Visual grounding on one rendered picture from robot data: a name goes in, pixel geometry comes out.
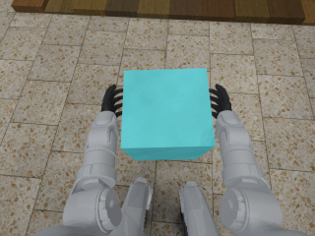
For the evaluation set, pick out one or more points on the right robot thigh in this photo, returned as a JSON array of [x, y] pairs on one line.
[[200, 221]]

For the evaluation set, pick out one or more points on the robot left shin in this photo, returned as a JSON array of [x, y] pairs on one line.
[[140, 179]]

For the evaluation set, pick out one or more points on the robot right upper arm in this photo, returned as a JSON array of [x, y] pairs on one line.
[[249, 212]]

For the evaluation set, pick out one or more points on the right robot hand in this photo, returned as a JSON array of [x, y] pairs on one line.
[[222, 100]]

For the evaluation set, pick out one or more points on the carton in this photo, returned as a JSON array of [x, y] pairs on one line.
[[166, 114]]

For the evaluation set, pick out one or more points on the left robot hand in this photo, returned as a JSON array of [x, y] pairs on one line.
[[108, 101]]

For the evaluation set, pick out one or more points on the left robot forearm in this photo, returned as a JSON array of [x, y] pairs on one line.
[[98, 168]]

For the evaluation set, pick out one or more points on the robot left upper arm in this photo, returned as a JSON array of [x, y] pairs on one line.
[[94, 212]]

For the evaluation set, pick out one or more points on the right robot forearm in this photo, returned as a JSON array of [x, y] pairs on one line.
[[237, 153]]

